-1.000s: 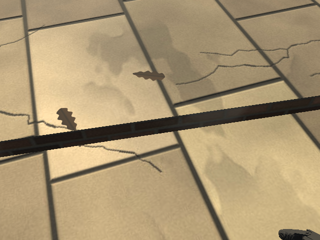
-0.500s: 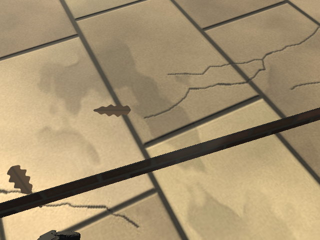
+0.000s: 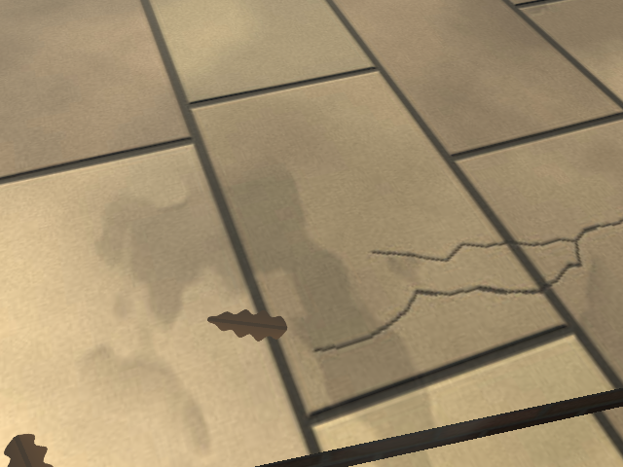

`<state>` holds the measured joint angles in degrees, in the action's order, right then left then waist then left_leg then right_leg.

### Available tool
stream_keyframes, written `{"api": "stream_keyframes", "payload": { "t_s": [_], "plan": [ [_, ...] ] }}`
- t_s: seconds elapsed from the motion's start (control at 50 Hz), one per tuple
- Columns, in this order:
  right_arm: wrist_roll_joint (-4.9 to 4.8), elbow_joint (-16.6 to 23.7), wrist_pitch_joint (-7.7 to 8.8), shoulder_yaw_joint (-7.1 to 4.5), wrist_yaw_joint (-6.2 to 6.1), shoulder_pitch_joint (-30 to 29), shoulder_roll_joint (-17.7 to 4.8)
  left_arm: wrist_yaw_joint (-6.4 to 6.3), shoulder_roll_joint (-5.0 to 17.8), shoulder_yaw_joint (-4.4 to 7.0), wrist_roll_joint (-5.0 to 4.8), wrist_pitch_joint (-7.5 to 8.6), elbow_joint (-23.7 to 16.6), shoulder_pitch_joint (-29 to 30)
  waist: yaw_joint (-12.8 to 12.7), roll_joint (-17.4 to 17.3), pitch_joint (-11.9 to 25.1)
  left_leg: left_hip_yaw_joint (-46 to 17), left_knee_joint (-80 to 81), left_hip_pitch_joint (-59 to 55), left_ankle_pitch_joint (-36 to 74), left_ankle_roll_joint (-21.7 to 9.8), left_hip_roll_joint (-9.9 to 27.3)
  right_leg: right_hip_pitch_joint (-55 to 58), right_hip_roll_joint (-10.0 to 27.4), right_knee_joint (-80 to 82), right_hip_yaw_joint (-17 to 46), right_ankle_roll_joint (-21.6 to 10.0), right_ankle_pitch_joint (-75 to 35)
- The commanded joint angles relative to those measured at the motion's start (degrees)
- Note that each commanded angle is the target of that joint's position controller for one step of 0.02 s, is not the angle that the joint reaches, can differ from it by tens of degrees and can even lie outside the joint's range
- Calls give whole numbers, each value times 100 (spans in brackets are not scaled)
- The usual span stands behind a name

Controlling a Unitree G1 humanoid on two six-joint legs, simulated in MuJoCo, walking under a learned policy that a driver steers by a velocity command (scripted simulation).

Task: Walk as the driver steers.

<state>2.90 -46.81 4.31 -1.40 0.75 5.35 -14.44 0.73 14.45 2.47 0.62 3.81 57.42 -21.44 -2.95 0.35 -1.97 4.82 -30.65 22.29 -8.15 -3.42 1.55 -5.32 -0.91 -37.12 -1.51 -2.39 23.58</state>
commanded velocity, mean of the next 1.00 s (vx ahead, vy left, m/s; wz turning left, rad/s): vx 0.46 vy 0.00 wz -0.49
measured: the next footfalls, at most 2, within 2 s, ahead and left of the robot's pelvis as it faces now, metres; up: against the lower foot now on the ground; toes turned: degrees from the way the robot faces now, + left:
right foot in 0.46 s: +0.35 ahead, -0.10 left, +0.00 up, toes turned -18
left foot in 0.94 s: +0.70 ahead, -0.09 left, +0.12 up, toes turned -29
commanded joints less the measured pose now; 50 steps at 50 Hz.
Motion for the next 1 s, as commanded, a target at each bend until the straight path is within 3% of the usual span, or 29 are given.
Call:
{"api": "stream_keyframes", "payload": {
  "t_s": [0.02, 0.06, 0.08, 0.14, 0.22, 0.3, 0.38, 0.42, 0.44, 0.46, 0.48, 0.5, 0.52, 0.54, 0.58, 0.66, 0.68, 0.72, 0.74, 0.78, 0.8, 0.86, 0.88, 0.9, 0.92, 0.94, 0.96, 0.98, 1.0],
  "plan": [
    [-95, -221, -32, -348, -83, 1630, -1164, -52, 723, 148, 40, 32, -367, -2, 642, -780, 606, -3033, 1817, -2850, -1623, -800, 2076, -2978, 133, -2805, 551, -319, 240],
    [-125, -140, 16, -194, -76, 1047, -592, 19, 511, 125, -3, -19, -302, 219, 416, -562, 56, -1819, 2148, -2022, -835, -473, 1581, -2735, 485, -2468, 490, -273, -501],
    [-134, -197, 57, -147, -102, 1014, -463, 49, 456, 122, 74, -85, -274, 247, 338, -640, -49, -1380, 2217, -1854, -272, -347, 1394, -2631, 541, -2373, 469, -200, -716],
    [-152, -376, 172, -154, -131, 1264, -522, 138, 264, 105, 111, -200, -297, 440, 245, -534, 22, -578, 2138, -1897, 1296, -303, 1270, -2732, 516, -2502, 313, -69, -1175],
    [-157, -516, 191, -146, -154, 1495, -496, 248, 161, 59, 113, -244, -629, 1314, 335, -494, -175, 56, 2213, -1975, 1760, -369, 1219, -3267, 573, -1945, 108, 45, -1786],
    [-156, -622, 184, -152, -186, 1578, -565, 307, 33, -57, 119, -235, -972, 2075, 431, -486, -343, 601, 2108, -1933, 2348, -317, 1143, -2788, 398, -440, -302, -19, -2264],
    [-136, -675, 96, -189, -267, 1691, -685, 204, 168, -27, 161, -322, -979, 1744, 240, -603, -11, 890, 1069, -2456, 4602, -299, 1403, -2135, 46, -360, -662, -437, -1510],
    [-129, -537, 0, -244, -256, 1438, -879, 139, 324, 74, 186, -320, -802, 920, -137, -584, 415, 940, -429, -2479, 5829, -303, 1443, -1339, -357, -246, -819, -710, -873],
    [-206, -438, -57, -277, -212, 1217, -968, 109, 380, 145, 186, -269, -601, 193, -497, -443, 817, 953, -1599, -2060, 5149, -195, 1357, -379, -451, 415, -712, -856, -1334],
    [-250, -322, -62, -280, -164, 1057, -938, 42, 814, 332, 209, -231, -478, -428, -855, -40, 1074, 941, -3320, -947, 2885, 44, 980, 758, -31, 1024, 66, -1048, -1440],
    [-159, -91, -5, -138, -129, 1240, -163, -11, 1538, 494, 155, -266, -577, -103, -212, 1354, 948, 677, -5631, 1040, -2195, 346, 3, 1558, 1519, 950, 2354, -1455, -3856],
    [-157, 204, 44, -138, -81, 1233, -423, 7, 1811, 565, 31, -364, -694, -204, -354, 915, 1830, -518, -6216, 1926, -1944, 360, -256, 2008, 2050, 1940, 3970, -2331, -2516],
    [-153, 254, 86, -116, -79, 780, -456, -63, 1428, 495, 42, -410, -732, 71, -287, 309, 1023, -581, -6429, 2613, -1489, 360, 65, 1554, 1999, 2282, 3640, -2234, -857],
    [-119, 297, 122, -121, -72, 668, -445, -95, 988, 371, 17, -410, -697, 250, -72, 54, 247, -480, -6356, 2817, -1301, 299, 233, 760, 1725, 2367, 3215, -1930, -427],
    [-1, 327, -14, -58, -46, 784, -208, -119, 541, 198, 10, -304, -741, 452, 328, -211, -12, -500, -6504, 2683, -1104, 308, 401, -230, 1124, 2204, 2467, -1542, -1242],
    [-34, 1088, -311, 188, -194, -53, 447, -33, 639, 118, 91, -29, -477, -239, 294, 127, 102, -313, -9366, 4750, -1840, 151, 209, -557, 1029, 1945, 2452, -1521, -1108],
    [53, 1352, -323, 294, -226, -490, 640, -17, 571, 74, 78, 13, -355, -439, 282, 28, -56, -336, -9657, 5260, -1812, 86, 204, -734, 993, 1881, 2517, -1395, -819],
    [106, 1778, -315, 447, -230, -1127, 730, -22, 497, -13, 50, 50, -230, -601, 289, -85, -271, -133, -8621, 5366, -1646, 63, 208, -1266, 635, 2161, 2318, -1061, -93],
    [141, 1973, -309, 490, -191, -1446, 716, -115, 418, -54, 5, 33, -226, -632, 207, -68, -334, -96, -8001, 5152, -1549, 140, 195, -1471, 520, 2392, 2414, -1090, -181],
    [133, 2178, -338, 440, -145, -1536, 443, -292, 650, -8, -26, -10, -351, -635, 149, 152, -143, -17, -6834, 4687, -1397, 301, 234, -1042, 702, 2917, 2644, -1389, -1611],
    [97, 2074, -359, 381, -143, -1293, 307, -325, 703, 36, -39, -10, -416, -696, 137, 31, 98, 63, -6369, 4394, -1089, 285, 246, -510, 747, 2867, 2376, -1343, -2906],
    [-58, 2211, -399, 462, -138, -1330, 523, -369, 615, 127, -50, -83, -478, -985, -7, 280, 373, 227, -4612, 3357, -1233, 29, -4, 555, 790, 2518, 1677, -1048, -6318],
    [-142, 2115, -398, 475, -135, -1033, 603, -336, 577, 139, -10, -137, -624, -676, 259, 468, 601, 368, -3907, 2242, -1371, -90, -312, 309, 631, 2131, 1307, -868, -7809],
    [-204, 1954, -390, 392, -161, -456, 457, -294, 728, 202, 24, -159, -772, -532, 527, 815, 986, 377, -3471, 1178, -1464, -171, -601, 261, 650, 1562, 1288, -716, -9196],
    [-270, 1722, -361, 244, -192, 323, 181, -253, 869, 272, 7, -111, -877, -368, 892, 1055, 1352, 50, -3005, 444, -1315, -273, -623, 510, 813, 736, 1508, -615, -9898],
    [-256, 1499, -262, 77, -211, 1175, -196, -173, 1053, 373, -121, 7, -1048, 41, 1403, 925, 1720, -402, -1990, -612, -872, -427, -503, 316, 740, -429, 1497, -481, -9647],
    [-59, 1397, -121, -112, -261, 1783, -791, -113, 753, 373, -150, 154, -1335, 160, 1499, -292, 2290, -2165, -1258, -2003, 804, -885, 981, -648, 93, -2464, 1183, -211, -5478],
    [176, 1326, -162, 12, 44, 2586, -835, 540, -324, 124, 466, 126, -1298, -1362, 1116, -3510, 3911, -6275, 499, -2790, 3143, -2932, 2589, -2670, -1577, -5315, 2609, -10, -725],
    [421, 1134, -124, 67, 242, 1977, -472, 625, 835, 572, 81, 90, -1236, -692, 883, -1178, 1354, -5794, 677, -1368, 1542, -2355, 2181, -4072, -1198, -6670, 2824, 34, -1181]
  ]
}}
Keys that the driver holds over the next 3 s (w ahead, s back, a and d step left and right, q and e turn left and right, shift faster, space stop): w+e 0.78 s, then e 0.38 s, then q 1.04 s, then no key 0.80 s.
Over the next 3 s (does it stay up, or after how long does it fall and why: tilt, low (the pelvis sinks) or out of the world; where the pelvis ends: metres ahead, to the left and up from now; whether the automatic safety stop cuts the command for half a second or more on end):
stays up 0.64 -0.11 0.13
